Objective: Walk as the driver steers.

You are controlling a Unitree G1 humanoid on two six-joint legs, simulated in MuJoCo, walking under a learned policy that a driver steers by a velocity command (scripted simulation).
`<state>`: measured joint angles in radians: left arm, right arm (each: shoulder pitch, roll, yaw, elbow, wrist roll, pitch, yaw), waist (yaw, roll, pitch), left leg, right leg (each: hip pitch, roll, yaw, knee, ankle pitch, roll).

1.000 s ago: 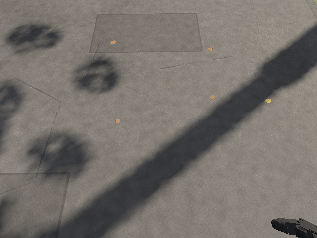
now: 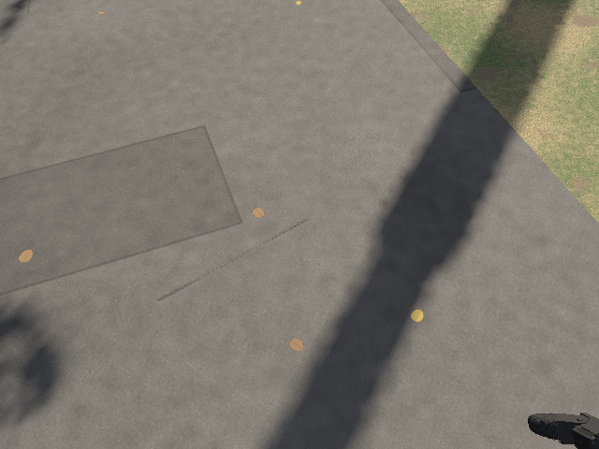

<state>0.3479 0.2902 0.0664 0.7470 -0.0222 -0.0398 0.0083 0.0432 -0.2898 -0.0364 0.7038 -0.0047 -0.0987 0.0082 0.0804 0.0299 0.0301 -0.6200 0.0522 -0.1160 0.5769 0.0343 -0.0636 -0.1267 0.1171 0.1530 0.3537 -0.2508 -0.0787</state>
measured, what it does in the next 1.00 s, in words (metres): walks ahead, turning left: left foot, then right foot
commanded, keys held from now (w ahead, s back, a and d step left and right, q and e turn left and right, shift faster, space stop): e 0.08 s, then q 0.92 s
